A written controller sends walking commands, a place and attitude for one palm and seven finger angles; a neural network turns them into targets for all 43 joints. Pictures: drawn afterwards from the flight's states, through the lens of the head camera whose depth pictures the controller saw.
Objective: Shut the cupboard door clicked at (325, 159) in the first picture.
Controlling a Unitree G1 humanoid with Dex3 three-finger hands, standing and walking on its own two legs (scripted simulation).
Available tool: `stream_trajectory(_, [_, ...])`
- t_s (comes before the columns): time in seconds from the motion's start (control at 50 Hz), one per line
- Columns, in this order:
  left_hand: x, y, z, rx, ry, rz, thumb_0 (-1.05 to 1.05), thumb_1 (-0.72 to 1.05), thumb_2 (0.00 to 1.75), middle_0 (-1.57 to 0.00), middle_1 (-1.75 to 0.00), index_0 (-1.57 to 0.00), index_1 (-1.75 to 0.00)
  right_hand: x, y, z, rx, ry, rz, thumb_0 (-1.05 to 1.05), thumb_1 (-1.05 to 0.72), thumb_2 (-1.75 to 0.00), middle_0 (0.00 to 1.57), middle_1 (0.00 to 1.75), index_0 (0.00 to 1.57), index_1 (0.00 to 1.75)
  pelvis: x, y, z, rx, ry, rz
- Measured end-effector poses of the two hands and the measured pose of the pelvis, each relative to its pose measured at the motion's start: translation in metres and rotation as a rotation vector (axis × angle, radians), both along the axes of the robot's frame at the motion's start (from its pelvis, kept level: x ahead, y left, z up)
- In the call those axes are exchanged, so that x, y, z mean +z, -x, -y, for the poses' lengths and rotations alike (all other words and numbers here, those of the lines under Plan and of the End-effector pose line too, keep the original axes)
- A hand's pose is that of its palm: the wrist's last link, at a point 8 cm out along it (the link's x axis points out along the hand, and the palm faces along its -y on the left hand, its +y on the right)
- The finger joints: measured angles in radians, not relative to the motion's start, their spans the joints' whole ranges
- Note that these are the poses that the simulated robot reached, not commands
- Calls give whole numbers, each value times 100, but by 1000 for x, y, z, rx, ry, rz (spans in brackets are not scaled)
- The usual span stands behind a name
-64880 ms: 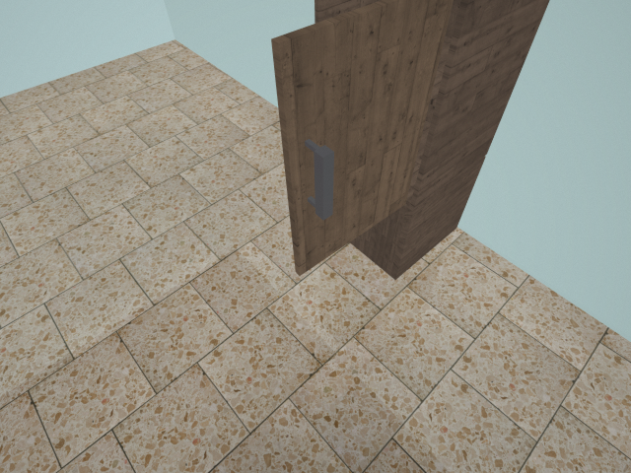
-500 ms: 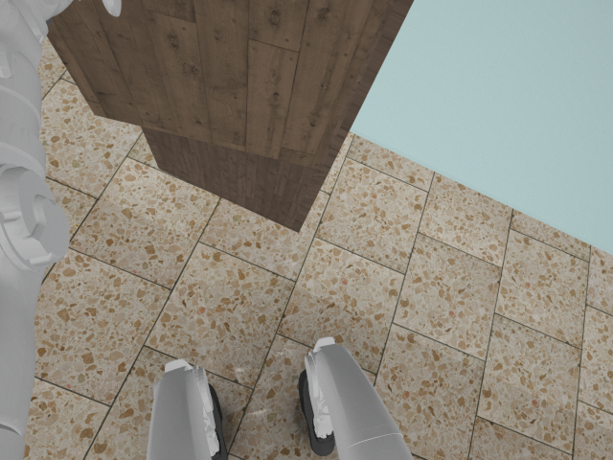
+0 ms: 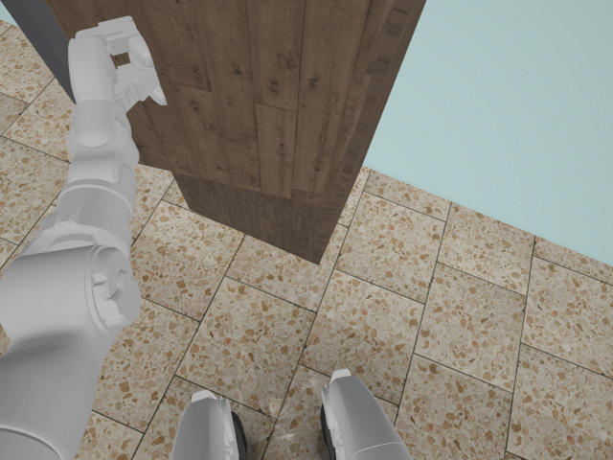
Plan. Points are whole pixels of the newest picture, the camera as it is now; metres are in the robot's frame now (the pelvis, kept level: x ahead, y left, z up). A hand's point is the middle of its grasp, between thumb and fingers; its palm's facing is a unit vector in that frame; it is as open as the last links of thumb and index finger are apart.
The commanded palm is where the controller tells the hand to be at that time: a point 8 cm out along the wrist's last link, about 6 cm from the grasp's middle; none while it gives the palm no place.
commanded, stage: pull the fist back off the door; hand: left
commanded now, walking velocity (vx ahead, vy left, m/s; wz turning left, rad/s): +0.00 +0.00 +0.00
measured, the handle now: (63, 38) +0.65 +0.20 +0.09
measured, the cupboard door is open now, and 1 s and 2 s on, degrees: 11 11 11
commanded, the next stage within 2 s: draw the hand back to the body in 0.32 s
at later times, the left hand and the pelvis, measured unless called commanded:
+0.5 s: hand (151, 118) +0.50 +0.10 +0.10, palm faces +0.04 -1.00 -0.01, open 3.1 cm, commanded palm +0.45 +0.15 +0.10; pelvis +0.01 -0.01 +0.02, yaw +3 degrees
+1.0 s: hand (27, 227) +0.35 +0.17 +0.17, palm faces +0.03 -1.00 -0.09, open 3.1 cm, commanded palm +0.32 +0.22 +0.18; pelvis +0.01 +0.00 +0.07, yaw +2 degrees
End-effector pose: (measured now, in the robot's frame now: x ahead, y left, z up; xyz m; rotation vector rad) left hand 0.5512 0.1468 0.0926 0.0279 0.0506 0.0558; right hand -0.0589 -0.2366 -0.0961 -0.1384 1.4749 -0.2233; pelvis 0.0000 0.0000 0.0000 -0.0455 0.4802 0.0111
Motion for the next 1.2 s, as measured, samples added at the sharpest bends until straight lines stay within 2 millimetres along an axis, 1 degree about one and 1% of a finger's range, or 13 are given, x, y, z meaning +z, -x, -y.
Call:
stream_trajectory(0.08, [-10,15,-7,0,-7,-2,1,90,90,-130,-150,-130,-150,5,-19,14,19,17,10,1,-90,-90,20,30,20,30,6,-7,3,4,-8,19])
stream_trajectory(0.18, [-18,40,-14,4,20,12,1,90,90,-130,-150,-130,-150,10,-55,30,52,44,63,1,-90,-90,20,30,20,30,14,-15,6,12,-15,46])
stream_trajectory(0.3, [-5,67,-13,-20,-3,68,2,90,90,-130,-150,-130,-150,13,-106,38,94,54,178,1,-90,-90,20,29,20,30,22,-21,8,26,-20,86])
stream_trajectory(0.4, [1,72,-3,-36,-1,40,1,90,90,-130,-150,-130,-150,12,-138,36,124,46,260,1,-90,-90,20,29,20,30,24,-20,10,38,-24,114])
stream_trajectory(0.46, [1,70,0,-29,11,29,1,90,90,-130,-150,-130,-150,11,-145,33,129,45,295,1,-90,-90,20,29,20,30,23,-16,11,39,-27,118])
stream_trajectory(0.52, [7,73,-3,-14,23,71,2,90,90,-130,-150,-130,-150,10,-144,31,117,36,311,1,-90,-90,20,29,20,30,22,-14,12,27,-32,121])
stream_trajectory(0.64, [25,110,-29,-6,-41,95,1,90,90,-130,-150,-130,-150,13,-130,21,68,-20,304,1,-90,-90,20,29,20,30,35,-16,11,2,-45,173])
stream_trajectory(0.72, [36,142,-50,21,-21,55,2,90,90,-130,-150,-130,-150,24,-128,17,60,-32,307,1,-90,-90,20,30,20,30,50,-17,12,6,-46,231])
stream_trajectory(0.82, [61,170,-63,13,1,117,2,90,90,-130,-150,-130,-150,44,-143,21,92,8,373,1,-90,-90,20,30,20,30,61,-15,12,27,-40,292])
stream_trajectory(0.88, [70,183,-64,-25,-10,140,1,90,90,-130,-150,-130,-150,56,-160,24,113,34,441,1,-90,-90,20,30,20,30,65,-13,10,34,-37,319])
stream_trajectory(0.98, [76,212,-69,-46,-34,108,1,90,90,-126,-146,-126,-146,75,-195,22,125,48,578,1,-90,-90,20,30,20,30,72,-13,4,25,-42,365])
stream_trajectory(1.08, [87,248,-84,50,-158,50,1,90,90,-118,-136,-118,-136,98,-230,5,127,50,678,1,-90,-90,20,29,20,30,84,-16,0,19,-53,421])
stream_trajectory(1.2, [114,279,-113,191,-233,63,2,90,90,-103,-121,-104,-121,119,-264,-23,200,19,759,1,-90,-90,20,29,20,30,96,-21,-3,33,-54,478])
